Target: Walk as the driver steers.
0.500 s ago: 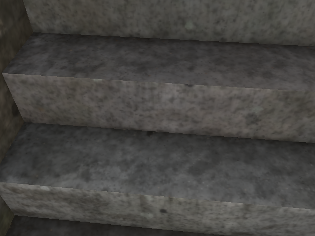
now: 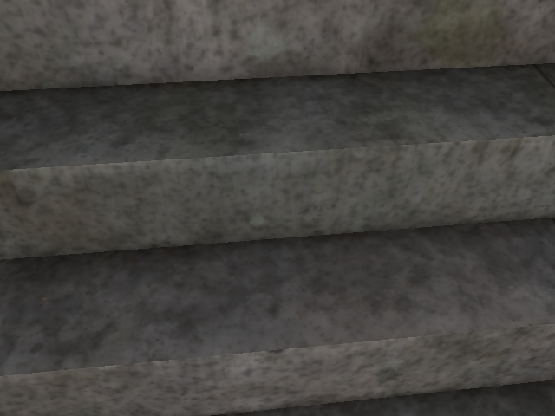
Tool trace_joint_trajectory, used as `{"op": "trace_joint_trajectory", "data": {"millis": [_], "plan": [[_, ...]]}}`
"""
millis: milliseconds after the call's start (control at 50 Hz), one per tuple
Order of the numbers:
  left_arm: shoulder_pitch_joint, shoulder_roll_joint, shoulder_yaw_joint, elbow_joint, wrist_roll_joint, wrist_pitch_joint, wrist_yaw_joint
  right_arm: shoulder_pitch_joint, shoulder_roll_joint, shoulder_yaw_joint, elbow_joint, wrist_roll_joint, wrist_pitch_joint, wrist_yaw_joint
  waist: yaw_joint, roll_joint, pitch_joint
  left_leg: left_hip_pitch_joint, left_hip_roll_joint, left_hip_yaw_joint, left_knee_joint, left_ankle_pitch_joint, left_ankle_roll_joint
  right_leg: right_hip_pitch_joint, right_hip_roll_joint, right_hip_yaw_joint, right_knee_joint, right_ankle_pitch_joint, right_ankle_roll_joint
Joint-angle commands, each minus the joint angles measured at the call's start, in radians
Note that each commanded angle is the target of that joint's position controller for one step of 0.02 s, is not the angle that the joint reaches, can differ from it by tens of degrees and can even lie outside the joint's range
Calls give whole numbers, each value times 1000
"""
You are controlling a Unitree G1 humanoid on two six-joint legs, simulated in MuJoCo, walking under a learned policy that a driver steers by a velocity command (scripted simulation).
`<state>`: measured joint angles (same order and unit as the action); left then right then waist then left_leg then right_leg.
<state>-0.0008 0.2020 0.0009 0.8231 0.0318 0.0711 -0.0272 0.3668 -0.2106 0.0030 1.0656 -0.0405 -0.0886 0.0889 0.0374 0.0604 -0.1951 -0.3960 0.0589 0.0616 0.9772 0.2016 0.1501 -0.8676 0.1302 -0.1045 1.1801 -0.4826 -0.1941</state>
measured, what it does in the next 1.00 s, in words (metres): climbs, turning right: left foot 0.20 m higher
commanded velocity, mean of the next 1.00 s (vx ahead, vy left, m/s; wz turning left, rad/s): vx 0.50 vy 0.00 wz -0.56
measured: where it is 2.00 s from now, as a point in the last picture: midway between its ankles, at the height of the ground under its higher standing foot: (444, 154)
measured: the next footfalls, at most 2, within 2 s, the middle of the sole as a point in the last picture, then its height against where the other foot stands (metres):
left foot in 0.34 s outside the picture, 0.20 m higher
right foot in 1.02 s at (454, 292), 0.20 m higher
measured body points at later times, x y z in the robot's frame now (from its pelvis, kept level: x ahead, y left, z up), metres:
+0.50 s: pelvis +0.21 +0.08 +0.22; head +0.20 +0.11 +0.67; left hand +0.37 +0.33 +0.08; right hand +0.24 -0.19 +0.12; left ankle +0.28 +0.18 -0.43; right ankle +0.13 -0.07 -0.29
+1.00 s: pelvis +0.45 -0.04 +0.31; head +0.46 -0.01 +0.76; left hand +0.79 -0.08 +0.29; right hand +0.24 -0.08 +0.18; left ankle +0.30 +0.19 -0.41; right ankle +0.57 -0.23 -0.20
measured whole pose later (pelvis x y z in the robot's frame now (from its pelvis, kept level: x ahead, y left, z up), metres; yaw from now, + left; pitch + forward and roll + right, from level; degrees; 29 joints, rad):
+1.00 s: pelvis +0.45 -0.04 +0.31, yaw -32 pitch +8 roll -5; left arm -0.19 0.13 -0.09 0.62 0.02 0.14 -0.13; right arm 0.63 -0.05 0.08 1.24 -0.09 -0.12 0.16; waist -0.02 0.04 -0.19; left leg 0.25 0.16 0.26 0.01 -0.22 0.01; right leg -1.31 -0.08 -0.23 1.55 -0.26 -0.25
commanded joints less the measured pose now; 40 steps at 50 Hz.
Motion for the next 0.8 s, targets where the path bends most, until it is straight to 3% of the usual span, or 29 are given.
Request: {"op": "trace_joint_trajectory", "data": {"millis": [20, 40, 60, 100, 120, 160, 200, 220, 240, 260, 280, 300, 320, 340, 360, 380, 400, 420, 440, 460, 480, 520, 560, 640, 660, 680, 700, 740, 800], "plan": [[362, -23, -22, 150, 104, -26, -2, -144, 34, 6, -90, -41, 59, 17, 139, -139, 159, -667, -215, -456, 1156, -9, 79, 292, -175, 870, -718, -307, -111], [262, 29, 0, 152, 45, -56, -30, -138, 10, -7, -138, -13, 67, 42, 33, -101, 180, -805, -198, -439, 1212, -154, 65, 347, -200, 787, -696, -137, -81], [205, 44, 4, 158, 8, -91, -40, -108, 40, 2, -155, -14, 63, 39, -33, -23, 148, -849, -197, -443, 1184, -215, 62, 363, -195, 719, -690, 31, -96], [161, -9, -20, 207, 21, -131, -52, -96, -1, 17, -190, -53, 59, 15, -128, 2, 93, -895, -95, -278, 1154, -254, 50, 370, -176, 489, -716, 163, -81], [113, 32, -4, 168, 24, -143, -57, -149, -32, 14, -215, -42, 61, -3, -128, -83, 94, -861, -78, -182, 1184, -389, 15, 313, -170, 440, -778, 151, -92], [314, 21, -9, 239, 43, -154, -42, -243, -24, 25, -234, -22, 60, -18, -61, -154, 98, -1009, -89, -162, 1446, -525, 11, 363, -188, 534, -788, 70, -83], [425, 19, -15, 271, 81, -161, -40, -374, 4, 46, -283, -14, 47, -29, -18, -90, 121, -1085, -59, -155, 1399, -522, 44, 403, -183, 510, -788, 60, -44], [437, 75, -11, 265, 99, -156, -52, -466, -44, 39, -341, -15, 46, -43, -10, -45, 61, -958, -38, -87, 1174, -417, 22, 355, -141, 467, -810, 90, -12], [423, 85, -5, 225, 89, -165, -62, -524, -70, 34, -383, -16, 46, -56, -5, -84, 110, -918, 2, -105, 1020, -461, 13, 324, -170, 505, -846, 154, -28], [305, 108, -5, 192, 75, -159, -76, -587, -113, 24, -415, -19, 50, -72, -46, -75, 87, -715, 22, -140, 792, -541, -4, 186, -198, 498, -926, 199, -28], [267, 186, 17, 164, -6, -134, -87, -625, -65, 45, -446, -22, 85, -48, -105, -138, 53, -359, -46, 19, 560, -839, -85, -11, -244, 503, -1149, 281, -137], [281, 240, 26, 133, -30, -159, -92, -600, -33, 35, -457, -4, 85, -22, -120, -244, 87, -212, -110, 106, 595, -855, -156, -16, -307, 569, -1124, 746, -190], [254, 293, 40, 116, -19, -175, -107, -405, -83, 18, -402, 9, 93, -22, -203, -238, 15, -204, -142, 62, 509, -655, -156, 240, -367, 548, -1015, 1366, -180], [264, 325, 72, 119, -43, -183, -112, -257, -178, -16, -380, 18, 84, -23, -247, -228, -111, -197, -186, 34, 264, -636, -116, 537, -327, 434, -832, 1827, -131], [306, 216, 69, 143, -2, -191, -110, -27, -222, -39, -326, -1, 82, -26, -258, -56, -304, 62, -76, -282, 155, -322, 45, 476, -254, 384, -471, 1805, -41], [377, 82, 43, 138, 61, -176, -132, 199, -284, -54, -282, -22, 88, -51, -279, 190, -403, 354, 136, -901, -269, -562, 236, 146, -80, 390, -184, 1037, 13], [372, 63, 59, 210, 34, -155, -138, 175, -309, -65, -299, -45, 91, -47, -324, 270, -169, 236, 270, -1323, -531, -978, 311, -139, 31, 515, 419, 567, 59], [288, 62, 57, 193, -15, -158, -122, 77, -260, -50, -268, -4, 46, -43, -246, 244, 77, 91, 233, -1182, -541, -1274, 215, -351, -20, 475, 658, 612, 26], [305, 67, 58, 219, -27, -164, -103, -26, -185, -37, -240, 42, 37, -30, -157, 242, 152, -30, 220, -958, -487, -1195, 186, -348, -39, 430, 769, 630, 4], [276, 71, 60, 193, -20, -175, -85, -67, -66, -14, -196, 55, 39, -23, -108, 54, 160, -42, 197, -751, -439, -1053, 159, -350, -30, 411, 829, 577, -23], [260, 46, 40, 171, -20, -176, -79, -100, 31, 6, -152, 41, 36, -24, -72, -53, 155, -51, 184, -623, -415, -927, 113, -347, -37, 428, 795, 588, -42], [321, 0, 20, 179, -21, -159, -72, -221, 84, 19, -158, 32, 14, -42, 10, -8, 181, -106, 117, -398, -486, -785, 53, -340, -65, 405, 735, 488, -21], [273, 15, 10, 129, -33, -151, -86, -246, 57, 15, -156, 9, -7, -45, 29, -46, 189, -128, 107, -259, -557, -709, 50, -374, -87, 308, 772, 432, 2], [95, 91, 18, 18, -27, -126, -95, -102, -46, 10, -131, -45, -38, -39, -39, -13, 160, -11, 143, -104, -671, -604, 47, -459, -134, 204, 714, 554, 46], [58, 71, 8, -3, -20, -119, -98, 18, -46, 16, -92, -66, -33, -43, -85, 54, 150, 72, 173, -103, -683, -573, 63, -528, -134, 175, 901, 493, 38], [73, 47, 3, -11, -16, -107, -95, 42, -52, 16, -78, -84, -31, -45, -79, 27, 177, 173, 217, -150, -698, -529, 88, -642, -105, 208, 1070, 395, 4], [56, 32, -7, -30, -26, -103, -85, 84, -34, 26, -54, -94, -27, -43, -87, -22, 214, 274, 246, -147, -706, -529, 83, -770, -108, 265, 1070, 380, -29], [-33, 23, -15, -79, -18, -97, -74, 178, 8, 48, -9, -97, -38, -28, -110, -48, 233, 429, 282, -125, -735, -485, 80, -906, -123, 279, 1019, 374, -79], [-157, 5, -20, -168, -18, -74, -63, 218, 30, 63, 28, -126, -44, -8, -92, -1, 238, 468, 283, -24, -836, -407, 66, -901, -177, 174, 1017, 334, -113]]}}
